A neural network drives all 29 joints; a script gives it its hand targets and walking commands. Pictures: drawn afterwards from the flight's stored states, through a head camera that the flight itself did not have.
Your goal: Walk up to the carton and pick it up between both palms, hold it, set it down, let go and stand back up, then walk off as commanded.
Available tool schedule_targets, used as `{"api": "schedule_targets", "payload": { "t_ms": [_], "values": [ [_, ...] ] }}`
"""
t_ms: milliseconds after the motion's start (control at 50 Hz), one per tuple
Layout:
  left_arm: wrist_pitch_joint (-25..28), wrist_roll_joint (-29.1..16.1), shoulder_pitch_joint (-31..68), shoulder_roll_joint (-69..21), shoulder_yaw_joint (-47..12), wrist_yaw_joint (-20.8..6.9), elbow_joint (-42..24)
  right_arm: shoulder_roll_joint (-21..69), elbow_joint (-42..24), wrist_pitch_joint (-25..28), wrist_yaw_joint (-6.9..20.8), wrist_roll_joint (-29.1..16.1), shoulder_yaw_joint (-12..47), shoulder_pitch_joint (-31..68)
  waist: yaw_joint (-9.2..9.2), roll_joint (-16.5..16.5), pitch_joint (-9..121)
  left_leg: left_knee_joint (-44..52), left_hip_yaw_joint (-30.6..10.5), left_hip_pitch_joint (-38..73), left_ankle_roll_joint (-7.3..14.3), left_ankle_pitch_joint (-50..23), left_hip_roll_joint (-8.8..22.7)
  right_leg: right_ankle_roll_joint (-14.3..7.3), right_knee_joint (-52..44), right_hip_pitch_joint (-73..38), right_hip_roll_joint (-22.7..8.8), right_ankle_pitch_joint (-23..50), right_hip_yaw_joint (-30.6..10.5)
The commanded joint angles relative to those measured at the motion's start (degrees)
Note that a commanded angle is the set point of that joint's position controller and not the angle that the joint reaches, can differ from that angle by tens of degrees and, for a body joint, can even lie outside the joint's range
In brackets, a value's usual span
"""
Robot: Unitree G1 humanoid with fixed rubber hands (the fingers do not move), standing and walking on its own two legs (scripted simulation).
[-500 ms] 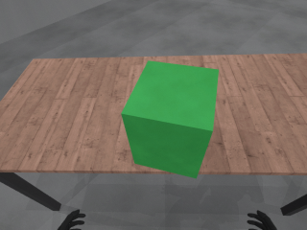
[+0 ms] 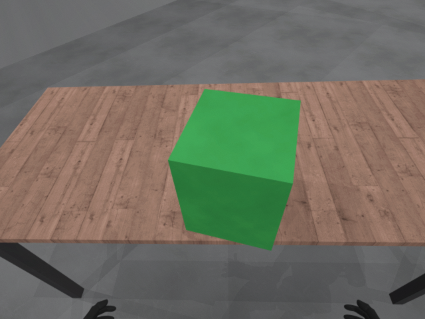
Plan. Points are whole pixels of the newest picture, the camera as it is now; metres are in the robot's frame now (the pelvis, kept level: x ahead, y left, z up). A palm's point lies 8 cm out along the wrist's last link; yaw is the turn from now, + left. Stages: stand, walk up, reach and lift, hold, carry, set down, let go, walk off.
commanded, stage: stand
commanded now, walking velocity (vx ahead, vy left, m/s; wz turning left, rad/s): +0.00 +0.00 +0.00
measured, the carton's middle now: (238, 170) +0.42 -0.02 +0.04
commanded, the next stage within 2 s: walk off in 0.42 s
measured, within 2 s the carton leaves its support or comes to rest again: neither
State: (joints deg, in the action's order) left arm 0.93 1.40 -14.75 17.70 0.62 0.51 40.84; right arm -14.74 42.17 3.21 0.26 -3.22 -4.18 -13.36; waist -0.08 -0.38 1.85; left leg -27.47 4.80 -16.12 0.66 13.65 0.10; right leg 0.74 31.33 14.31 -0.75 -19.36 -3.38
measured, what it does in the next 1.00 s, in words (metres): walks backwards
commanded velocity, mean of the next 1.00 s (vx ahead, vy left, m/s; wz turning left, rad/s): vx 0.00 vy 0.00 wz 0.00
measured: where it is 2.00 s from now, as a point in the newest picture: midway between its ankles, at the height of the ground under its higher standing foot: outside the picture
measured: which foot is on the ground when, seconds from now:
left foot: down 0.00-0.86, up 0.88-1.00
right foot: down 0.00-1.00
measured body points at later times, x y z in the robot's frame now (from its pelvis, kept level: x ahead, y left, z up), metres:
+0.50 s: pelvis -0.01 +0.00 +0.00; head -0.02 -0.01 +0.45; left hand +0.10 +0.28 -0.10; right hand +0.11 -0.27 -0.11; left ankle +0.01 +0.12 -0.74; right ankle -0.03 -0.12 -0.74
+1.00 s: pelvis -0.09 -0.05 -0.02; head -0.09 -0.10 +0.43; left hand +0.00 +0.26 -0.10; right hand +0.02 -0.35 -0.15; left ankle -0.09 +0.11 -0.66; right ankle -0.04 -0.12 -0.74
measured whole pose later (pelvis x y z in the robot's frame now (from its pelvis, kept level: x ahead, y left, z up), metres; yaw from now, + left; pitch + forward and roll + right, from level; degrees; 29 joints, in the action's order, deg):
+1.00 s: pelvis -0.09 -0.05 -0.02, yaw -1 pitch -6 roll +5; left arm -0.8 1.4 -14.2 19.6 0.6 0.5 45.5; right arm -20.7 46.0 -3.3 -2.1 -3.2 -4.2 -12.8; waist -2.1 1.2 -5.6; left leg -64.6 -3.7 -22.6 -0.3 28.2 -6.8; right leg -3.7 43.7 18.3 0.5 -19.2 -3.3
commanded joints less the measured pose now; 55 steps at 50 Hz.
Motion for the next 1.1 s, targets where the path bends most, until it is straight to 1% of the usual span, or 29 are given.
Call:
{"api": "schedule_targets", "payload": {
  "t_ms": [0, 40, 80, 100, 180, 220, 280, 400, 420, 460, 560, 580, 600, 620, 660, 700, 720, 740, 800, 820, 840, 860, 880, 900, 920, 940, 980, 1020, 1080],
  "values": [
    [2.4, 0.0, -0.5, 11.3, 2.9, -0.5, 0.9, -17.1, 0.3, 0.8, -0.9, 5.3, -2.3, 2.5, -0.13, 6.1, 9.4, -2.0, -6.7, 11.4, 2.2, -18.2, 7.9, -4.4, -4.6, -3.8, -6.7, 19.6, -4.4],
    [2.5, 0.2, 2.2, 12.7, 3.5, -0.8, -0.5, -15.2, -0.9, 0.5, -1.1, 5.3, -1.9, 4.1, -0.17, 2.8, 7.2, 0.7, -5.8, 9.5, 1.7, -16.1, 7.2, -3.6, -4.0, -4.0, -5.8, 19.0, -4.0],
    [2.2, 0.2, 2.9, 12.8, 3.5, -0.8, 0.0, -15.6, 0.2, 0.7, -0.8, 4.7, -2.2, 3.9, 0.25, 6.1, 6.6, 1.6, -6.6, 11.9, 0.2, -21.4, 7.8, -4.0, -3.3, -0.5, -4.6, 18.2, -3.0],
    [1.8, -0.3, 1.6, 11.9, 3.5, -0.5, 0.9, -15.9, 0.9, 0.8, -1.1, 5.2, -2.3, 3.6, -0.03, 6.5, 7.3, 1.3, -6.4, 13.2, 2.3, -18.9, 7.8, -4.4, -5.2, -0.5, -5.7, 18.2, -4.0],
    [2.2, 0.1, 3.7, 13.8, 3.3, -0.2, 1.0, -14.2, 0.6, 1.0, -0.9, 4.8, -1.1, 5.3, 0.14, 1.8, 3.8, 0.8, -6.3, 10.0, 1.8, -9.6, 7.1, -3.7, -7.3, 0.0, -5.9, 14.4, -5.0],
    [2.6, 0.7, 2.5, 13.9, 3.4, -0.6, 1.6, -14.3, 0.5, 0.8, -0.5, 5.0, -1.9, 5.6, 0.63, 1.4, 6.9, 0.3, -6.8, 12.1, 2.1, -14.1, 7.2, -4.1, -7.2, -1.6, -5.7, 17.0, -4.3],
    [2.4, -0.3, 3.6, 14.2, 3.4, -0.5, 1.7, -15.2, 1.6, 0.9, -0.7, 4.9, -1.7, 4.4, 0.06, 5.6, 3.6, 1.3, -6.1, 9.6, 1.7, -12.4, 6.4, -3.6, -7.4, -0.9, -5.7, 13.7, -5.1],
    [2.4, 0.6, 4.0, 14.1, 2.8, -0.5, 3.7, -14.3, 2.6, 0.8, -0.2, 4.8, -1.7, 2.9, 1.34, 3.3, 1.8, 2.5, -6.9, 9.8, 2.4, -8.2, 8.2, -4.1, -8.4, 1.1, -6.2, 10.3, -5.8],
    [2.3, -0.6, 3.5, 14.4, 3.7, -0.2, 3.6, -15.6, 1.9, 0.8, -0.3, 5.0, -1.5, 3.9, 0.75, 6.9, 2.7, 1.7, -6.6, 9.1, 2.5, -7.6, 7.2, -4.2, -8.4, 1.0, -6.0, 11.7, -6.4],
    [2.6, 0.4, 3.9, 13.0, 2.8, -0.2, 2.7, -14.8, 2.5, 1.3, -0.4, 5.1, -1.6, 3.9, 0.19, 1.1, 5.6, 2.6, -7.9, 11.0, 1.8, -11.9, 6.7, -3.9, -7.4, -2.4, -5.7, 15.8, -5.0],
    [3.0, -0.2, 4.1, 13.9, 3.4, -0.5, 4.8, -14.7, 3.2, 1.2, -0.6, 4.9, -1.3, 5.6, 0.12, 5.2, 8.0, 1.6, -5.9, 12.8, 1.8, -16.1, 8.0, -3.7, -6.4, -3.5, -5.9, 21.5, -5.2],
    [2.8, -0.2, 6.0, 13.9, 3.7, -0.5, 3.6, -16.2, 4.2, 1.4, -1.0, 5.0, -2.2, 3.0, -0.06, 4.4, 6.0, 1.9, -6.7, 10.9, 1.3, -20.8, 8.6, -4.0, -5.1, -2.5, -5.9, 20.9, -3.6],
    [0.9, -0.9, 3.8, 15.6, 4.2, -0.6, 2.4, -19.6, 0.8, -0.3, -1.6, 5.9, -1.7, 3.3, -0.15, 2.7, -1.0, -3.3, -8.9, 8.3, 3.1, -39.8, 10.3, -5.7, 2.3, 5.8, -4.2, 35.9, -3.4],
    [0.3, -1.3, 3.2, 13.9, 4.3, 0.0, 1.6, -20.0, 1.1, -0.7, -1.9, 5.5, -2.0, 1.7, 0.30, 6.5, -1.0, -2.1, -10.1, 8.9, 5.0, -48.4, 11.4, -4.7, 7.6, 7.3, -2.1, 30.7, -0.9],
    [-0.6, -1.5, 0.4, 12.4, 4.5, 0.3, 1.5, -21.0, -0.3, -1.5, -2.1, 5.6, -2.4, 2.0, -0.06, 8.6, -1.5, -0.3, -11.3, 6.8, 10.7, -45.0, 15.4, -3.9, 14.7, 8.3, 0.4, 20.2, 0.7],
    [-1.9, -1.5, 0.2, 11.9, 5.1, 0.3, 1.3, -21.7, -1.0, -2.0, -2.5, 5.6, -2.7, 0.9, -0.39, 10.7, -2.4, 1.9, -17.8, 6.5, 14.9, -44.0, 19.9, -3.3, 24.8, 12.8, 4.9, -13.1, 0.6],
    [-1.8, -1.4, 0.7, 12.7, 5.5, 0.4, 1.5, -21.6, -2.6, -2.2, -2.6, 5.7, -2.8, 1.2, 0.35, 11.1, -1.5, 3.6, -16.9, 2.5, 16.6, -36.4, 21.8, -3.1, 27.9, 11.2, 4.0, -16.3, 0.8],
    [-2.0, -1.4, -1.0, 13.3, 5.5, 0.2, 0.5, -22.4, -3.8, -2.4, -2.7, 5.6, -3.0, 4.4, -1.21, 11.3, -4.9, 2.7, -15.0, -1.5, 16.1, -32.9, 21.7, -3.6, 24.9, 8.7, 2.1, -14.8, -0.1],
    [-1.9, -0.5, -6.4, 13.3, 5.9, -0.6, 2.1, -21.8, -4.7, -3.5, -2.4, 5.3, -3.2, 9.7, -4.45, 11.4, -4.7, -5.6, -8.4, -4.6, 9.1, -19.2, 14.7, -3.6, 2.7, 0.3, -1.5, -0.6, 1.2],
    [-1.1, 0.1, -5.0, 14.6, 6.4, -0.2, 2.2, -20.0, -2.9, -4.2, -2.2, 5.1, -3.4, 6.9, -2.71, 7.4, -5.1, -8.7, -7.2, -6.5, 5.5, -12.5, 9.8, -3.5, -3.3, -0.6, -2.4, 9.1, -1.9],
    [-1.0, 1.3, -3.9, 17.3, 6.6, 0.0, 0.4, -18.6, -3.2, -4.3, -2.3, 4.8, -3.0, 3.9, -1.03, -5.2, -2.8, -18.1, -5.6, -7.7, 3.7, -2.2, 3.5, -4.1, -6.6, -2.0, -7.2, 25.8, -10.9],
    [-1.0, 1.8, -4.3, 22.7, 8.2, 0.4, 1.5, -17.8, -2.7, -5.3, -2.9, 4.1, -3.0, 5.6, -4.26, -16.0, -5.9, -33.2, -4.4, -15.7, 0.6, 24.3, -6.9, -10.3, -13.9, 3.9, -18.8, 26.3, -25.7],
    [-1.5, 2.2, -1.4, 24.5, 8.9, 0.8, 0.0, -19.7, -2.0, -6.1, -3.3, 5.1, -4.1, 3.0, -3.78, -10.0, -9.3, -41.2, -13.4, -11.3, 0.2, 25.1, -8.2, -11.0, -15.1, 12.2, -21.0, 19.1, -29.5],
    [-1.3, 1.9, 2.4, 22.7, 8.4, 0.9, -0.6, -19.8, -0.3, -6.3, -3.4, 5.0, -3.8, 2.3, -2.76, -5.0, -11.3, -44.7, -17.3, -10.5, 1.1, 21.3, -8.4, -11.7, -15.5, 14.9, -18.9, 13.1, -27.6],
    [-1.2, 1.7, 6.3, 21.9, 8.6, 1.2, -1.5, -20.0, 0.8, -6.5, -3.1, 4.4, -4.4, 1.5, -2.05, -8.2, -12.2, -49.3, -18.3, -10.8, 0.5, 18.1, -9.2, -13.0, -15.4, 15.4, -16.4, 8.7, -24.2],
    [-1.2, 1.7, 6.7, 20.2, 8.2, 1.4, -1.6, -20.8, 1.0, -6.5, -3.3, 4.4, -4.4, 1.0, -1.29, -7.6, -12.6, -50.6, -18.6, -14.3, 0.1, 14.7, -9.6, -10.8, -15.5, 11.9, -13.8, 1.2, -22.3],
    [-1.4, 1.2, 4.7, 19.4, 8.7, 1.6, -1.8, -21.1, 0.6, -6.6, -2.6, 4.0, -3.2, 0.0, -0.94, -3.3, -11.5, -49.7, -18.0, -16.6, -0.3, 12.5, -9.4, -8.3, -14.5, 5.0, -13.9, 1.1, -22.8],
    [-1.2, 0.6, 5.1, 18.7, 8.6, 1.7, -2.2, -21.7, 1.3, -6.6, -2.6, 4.4, -3.9, -0.9, -0.81, -3.0, -9.8, -49.3, -17.6, -17.2, -1.2, 12.0, -10.3, -8.9, -13.7, 0.8, -13.8, 5.0, -22.4],
    [-1.6, 0.2, 6.9, 17.8, 8.3, 1.5, -4.6, -21.3, 1.2, -6.6, -2.6, 4.3, -3.5, -1.9, -1.17, -6.3, -10.6, -51.1, -16.3, -14.2, -0.2, 13.1, -9.0, -13.9, -12.9, 4.9, -15.1, 5.5, -19.6]
  ]
}}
